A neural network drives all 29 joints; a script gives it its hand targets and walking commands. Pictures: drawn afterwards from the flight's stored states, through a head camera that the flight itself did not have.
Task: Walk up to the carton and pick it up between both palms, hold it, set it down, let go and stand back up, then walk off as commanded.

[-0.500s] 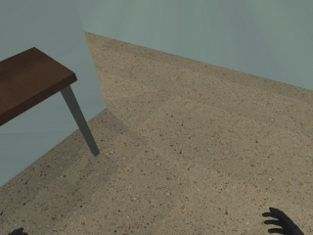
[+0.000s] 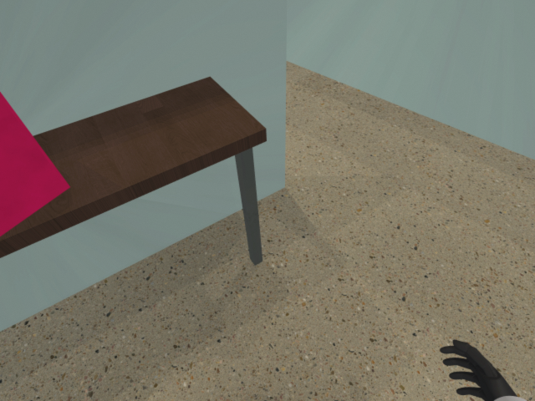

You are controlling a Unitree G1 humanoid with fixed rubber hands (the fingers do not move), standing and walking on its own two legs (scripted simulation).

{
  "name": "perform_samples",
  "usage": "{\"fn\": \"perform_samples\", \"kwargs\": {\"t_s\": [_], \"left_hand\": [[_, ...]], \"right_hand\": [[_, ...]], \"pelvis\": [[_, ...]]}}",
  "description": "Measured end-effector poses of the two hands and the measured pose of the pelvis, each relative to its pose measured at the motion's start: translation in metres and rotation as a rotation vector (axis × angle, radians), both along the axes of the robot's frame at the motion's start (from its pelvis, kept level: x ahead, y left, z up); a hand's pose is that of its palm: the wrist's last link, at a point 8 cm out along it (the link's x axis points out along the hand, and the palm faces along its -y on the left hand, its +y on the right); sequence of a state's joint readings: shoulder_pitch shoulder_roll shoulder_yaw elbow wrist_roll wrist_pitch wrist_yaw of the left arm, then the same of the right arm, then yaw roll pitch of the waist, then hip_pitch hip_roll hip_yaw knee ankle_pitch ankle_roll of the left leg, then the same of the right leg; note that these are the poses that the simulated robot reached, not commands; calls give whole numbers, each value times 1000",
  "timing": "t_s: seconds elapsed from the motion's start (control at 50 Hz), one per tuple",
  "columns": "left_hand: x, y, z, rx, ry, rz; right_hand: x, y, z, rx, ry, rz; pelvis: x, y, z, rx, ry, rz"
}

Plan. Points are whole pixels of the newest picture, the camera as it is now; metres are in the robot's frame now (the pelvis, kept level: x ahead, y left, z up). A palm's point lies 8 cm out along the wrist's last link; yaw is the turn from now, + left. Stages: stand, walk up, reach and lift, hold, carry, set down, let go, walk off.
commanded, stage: walk up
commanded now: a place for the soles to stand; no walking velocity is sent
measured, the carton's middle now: out of the picture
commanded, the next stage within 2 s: none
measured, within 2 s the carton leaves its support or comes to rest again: neither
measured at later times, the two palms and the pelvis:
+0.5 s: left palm out of the picture +0.01 +0.49 -0.08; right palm (361, 330) +0.26 -0.13 -0.07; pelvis +0.05 +0.14 +0.00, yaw +19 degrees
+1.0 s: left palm out of the picture -0.08 +0.55 -0.04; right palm (260, 266) +0.39 +0.03 -0.09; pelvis +0.11 +0.23 +0.00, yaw +32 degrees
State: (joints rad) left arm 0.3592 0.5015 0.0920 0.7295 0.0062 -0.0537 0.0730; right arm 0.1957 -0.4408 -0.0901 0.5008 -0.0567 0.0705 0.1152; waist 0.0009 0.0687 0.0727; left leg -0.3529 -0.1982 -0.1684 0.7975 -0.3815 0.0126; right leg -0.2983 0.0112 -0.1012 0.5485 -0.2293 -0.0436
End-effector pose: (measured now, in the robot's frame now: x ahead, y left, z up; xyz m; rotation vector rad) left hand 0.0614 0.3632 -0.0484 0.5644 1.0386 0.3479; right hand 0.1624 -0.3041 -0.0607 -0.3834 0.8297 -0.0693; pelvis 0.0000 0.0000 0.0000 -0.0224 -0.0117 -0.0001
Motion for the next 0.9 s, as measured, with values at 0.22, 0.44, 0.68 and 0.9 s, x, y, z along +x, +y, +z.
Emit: {"fn": "perform_samples", "kwargs": {"t_s": [0.22,0.44,0.68,0.9], "left_hand": [[-51,58,20,43,19,138],[-64,126,-36,-74,7,291],[-69,145,-19,-47,4,354],[-127,168,23,43,23,528]], "right_hand": [[80,62,-7,-6,79,178],[101,167,-17,-53,126,242],[134,191,-17,-77,120,287],[206,291,-29,-4,137,474]], "pelvis": [[26,49,4,16,9,166],[46,126,-13,-3,-27,308],[79,159,-9,33,-29,406],[100,202,3,35,-27,526]]}}
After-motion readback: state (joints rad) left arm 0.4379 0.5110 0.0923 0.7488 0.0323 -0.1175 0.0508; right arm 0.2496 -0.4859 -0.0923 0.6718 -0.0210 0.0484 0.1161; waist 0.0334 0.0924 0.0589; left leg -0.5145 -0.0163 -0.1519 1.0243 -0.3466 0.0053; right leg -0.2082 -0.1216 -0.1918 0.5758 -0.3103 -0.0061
